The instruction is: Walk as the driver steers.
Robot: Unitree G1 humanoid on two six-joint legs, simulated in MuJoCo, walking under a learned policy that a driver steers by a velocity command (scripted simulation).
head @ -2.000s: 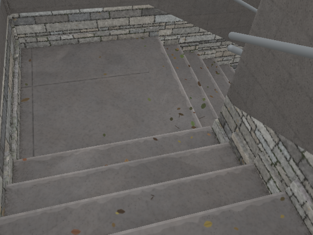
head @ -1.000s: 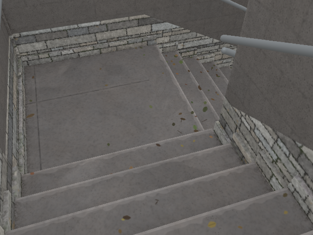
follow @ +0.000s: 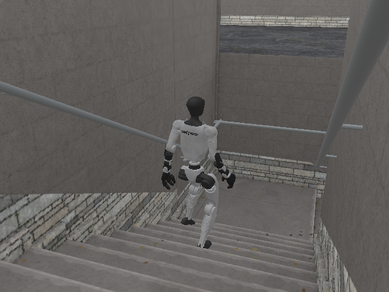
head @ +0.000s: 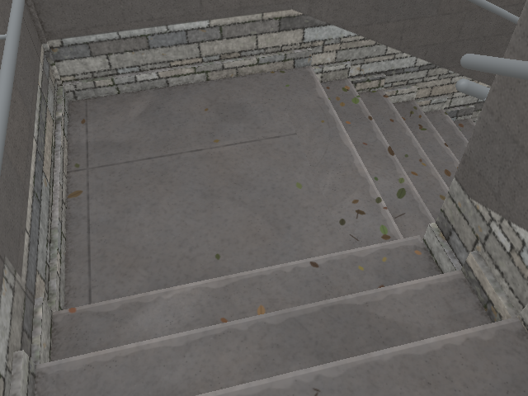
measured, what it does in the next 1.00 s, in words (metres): goes down: left foot 0.15 m lower, then right foot 0.15 m higher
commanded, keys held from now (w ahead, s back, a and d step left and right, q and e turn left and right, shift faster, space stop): no key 1.00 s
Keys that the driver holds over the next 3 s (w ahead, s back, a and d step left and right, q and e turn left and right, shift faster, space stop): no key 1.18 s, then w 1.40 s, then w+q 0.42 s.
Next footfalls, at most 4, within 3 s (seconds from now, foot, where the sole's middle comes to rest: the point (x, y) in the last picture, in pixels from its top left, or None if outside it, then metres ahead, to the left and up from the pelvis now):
0.14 left None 0.21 0.14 -0.89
0.64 right None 0.12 -0.14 -0.74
1.76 left None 0.29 0.04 -0.89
2.12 right None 0.60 -0.15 -1.04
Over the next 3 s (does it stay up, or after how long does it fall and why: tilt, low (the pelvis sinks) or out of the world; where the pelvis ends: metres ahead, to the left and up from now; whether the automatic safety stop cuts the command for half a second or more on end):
stays up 0.90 -0.02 -0.44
